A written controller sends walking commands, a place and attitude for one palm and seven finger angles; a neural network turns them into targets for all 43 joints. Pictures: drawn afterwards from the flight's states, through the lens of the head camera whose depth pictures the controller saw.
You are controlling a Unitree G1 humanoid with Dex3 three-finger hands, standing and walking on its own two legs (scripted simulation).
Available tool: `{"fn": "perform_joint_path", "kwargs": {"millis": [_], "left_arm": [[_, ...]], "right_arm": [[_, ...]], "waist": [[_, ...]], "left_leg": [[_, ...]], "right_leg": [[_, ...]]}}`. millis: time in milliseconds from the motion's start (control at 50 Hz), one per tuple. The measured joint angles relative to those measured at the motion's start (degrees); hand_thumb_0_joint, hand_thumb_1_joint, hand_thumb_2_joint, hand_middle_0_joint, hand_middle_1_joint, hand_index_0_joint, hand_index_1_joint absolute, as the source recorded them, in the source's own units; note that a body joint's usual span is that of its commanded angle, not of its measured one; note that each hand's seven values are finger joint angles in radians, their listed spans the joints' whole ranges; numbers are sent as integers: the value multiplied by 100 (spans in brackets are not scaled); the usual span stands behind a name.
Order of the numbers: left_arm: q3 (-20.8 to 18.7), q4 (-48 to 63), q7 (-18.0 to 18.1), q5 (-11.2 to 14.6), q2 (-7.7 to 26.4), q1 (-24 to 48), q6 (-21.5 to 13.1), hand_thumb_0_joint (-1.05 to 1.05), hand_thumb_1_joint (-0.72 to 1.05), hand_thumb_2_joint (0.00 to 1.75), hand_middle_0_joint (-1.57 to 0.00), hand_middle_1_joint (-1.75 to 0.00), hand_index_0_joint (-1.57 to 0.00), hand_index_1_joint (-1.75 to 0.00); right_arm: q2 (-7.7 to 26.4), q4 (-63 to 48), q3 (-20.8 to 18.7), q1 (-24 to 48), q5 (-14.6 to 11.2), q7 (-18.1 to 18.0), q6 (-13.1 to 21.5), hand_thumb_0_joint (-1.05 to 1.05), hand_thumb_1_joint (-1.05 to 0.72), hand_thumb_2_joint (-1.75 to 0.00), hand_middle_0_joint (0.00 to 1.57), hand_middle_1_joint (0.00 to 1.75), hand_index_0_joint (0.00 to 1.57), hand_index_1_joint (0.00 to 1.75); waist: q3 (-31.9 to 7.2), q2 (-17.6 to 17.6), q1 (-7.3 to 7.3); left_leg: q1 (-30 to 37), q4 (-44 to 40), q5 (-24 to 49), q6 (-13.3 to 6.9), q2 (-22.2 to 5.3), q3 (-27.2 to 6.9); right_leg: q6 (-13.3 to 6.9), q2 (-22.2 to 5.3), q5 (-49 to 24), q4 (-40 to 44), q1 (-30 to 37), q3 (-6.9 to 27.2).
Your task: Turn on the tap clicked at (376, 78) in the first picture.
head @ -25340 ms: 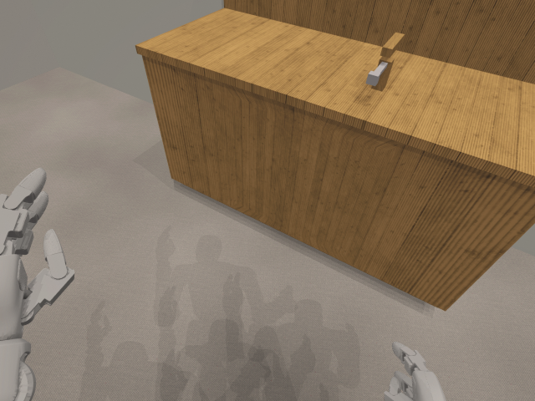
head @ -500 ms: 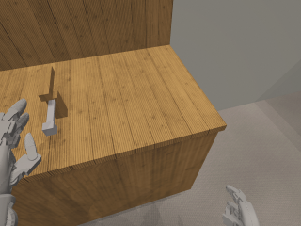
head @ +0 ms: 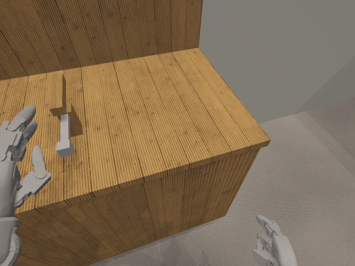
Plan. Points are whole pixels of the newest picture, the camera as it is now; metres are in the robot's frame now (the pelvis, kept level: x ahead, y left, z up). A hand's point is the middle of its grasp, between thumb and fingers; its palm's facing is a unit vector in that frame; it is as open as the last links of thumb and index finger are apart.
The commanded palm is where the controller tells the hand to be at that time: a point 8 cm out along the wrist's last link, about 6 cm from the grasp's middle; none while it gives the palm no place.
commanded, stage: come to a stop and stand still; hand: left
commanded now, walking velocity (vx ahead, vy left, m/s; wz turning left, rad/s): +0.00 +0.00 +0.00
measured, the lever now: (65, 148) +0.34 +0.29 +0.07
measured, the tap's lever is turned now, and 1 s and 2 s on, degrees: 0 0 0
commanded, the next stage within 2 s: look again from close up in 0.58 s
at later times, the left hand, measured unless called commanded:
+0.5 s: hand (19, 176) +0.22 +0.28 +0.16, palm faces +0.39 -0.85 -0.36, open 7.4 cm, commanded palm +0.16 +0.31 +0.18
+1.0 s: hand (23, 178) +0.22 +0.27 +0.16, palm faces +0.40 -0.84 -0.37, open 7.4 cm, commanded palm +0.16 +0.30 +0.18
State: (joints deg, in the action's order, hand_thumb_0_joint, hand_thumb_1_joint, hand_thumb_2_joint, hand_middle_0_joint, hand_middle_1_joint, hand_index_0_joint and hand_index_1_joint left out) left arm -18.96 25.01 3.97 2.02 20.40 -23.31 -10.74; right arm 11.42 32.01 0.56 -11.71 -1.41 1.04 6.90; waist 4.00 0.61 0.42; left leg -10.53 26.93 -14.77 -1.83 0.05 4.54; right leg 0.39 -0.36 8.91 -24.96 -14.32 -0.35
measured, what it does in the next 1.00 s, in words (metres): stands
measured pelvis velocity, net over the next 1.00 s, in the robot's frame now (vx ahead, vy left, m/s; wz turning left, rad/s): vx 0.01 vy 0.02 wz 0.03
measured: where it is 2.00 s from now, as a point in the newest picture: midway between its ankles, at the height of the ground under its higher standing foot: outside the picture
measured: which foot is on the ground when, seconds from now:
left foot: down 0.00-1.00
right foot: down 0.00-1.00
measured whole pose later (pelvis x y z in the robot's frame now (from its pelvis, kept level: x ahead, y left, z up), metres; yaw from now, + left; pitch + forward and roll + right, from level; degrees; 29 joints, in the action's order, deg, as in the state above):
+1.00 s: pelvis +0.01 +0.02 +0.00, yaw +2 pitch -2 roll -1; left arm -19.2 25.6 5.5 1.9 20.5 -23.2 -11.5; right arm 11.2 32.7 0.8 -11.8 -0.6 -1.0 6.0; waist 4.0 -1.1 1.8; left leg -9.7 26.2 -14.9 -3.1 1.4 3.1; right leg 1.7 -1.7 8.4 -22.1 -11.8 -1.8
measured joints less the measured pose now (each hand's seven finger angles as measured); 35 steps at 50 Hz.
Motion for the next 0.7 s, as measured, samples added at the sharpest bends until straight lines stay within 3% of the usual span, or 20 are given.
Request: {"fn": "perform_joint_path", "kwargs": {"millis": [80, 240, 460, 700], "left_arm": [[66, -80, -77, -37, 97, -228, 9, 1, 89, 90, -21, -30, -21, -31], [-256, -2, 113, -44, 13, 358, -136, 2, 89, 90, -22, -30, -21, -31], [-73, -103, 55, -84, 15, 232, -159, 1, 89, 90, -21, -30, -20, -30], [-96, 91, 101, -41, 27, 188, -134, 1, 89, 90, -21, -30, -21, -30]], "right_arm": [[-82, 20, 71, -197, 32, -140, -9, 1, -90, -90, 20, 30, 20, 30], [-21, 211, 95, -220, 82, -114, 185, 2, -90, -90, 20, 30, 20, 30], [-150, 16, 114, 62, 87, -84, 84, 2, -90, -90, 20, 30, 20, 30], [-112, 16, 93, 84, 84, -106, -40, 1, -90, -90, 20, 30, 20, 30]], "waist": [[32, -182, 22], [123, -255, 242], [-39, -266, 167], [18, -239, 239]], "left_leg": [[8, 45, -23, -45, 36, -15], [-5, 162, -81, -127, 88, -65], [27, 71, -86, -204, 166, -45], [73, 26, -75, -191, 184, -104]], "right_leg": [[32, -38, 28, -32, 27, -12], [111, -96, 6, 23, 120, -61], [195, -168, -6, 139, 167, -38], [198, -188, 3, 191, 239, -97]]}}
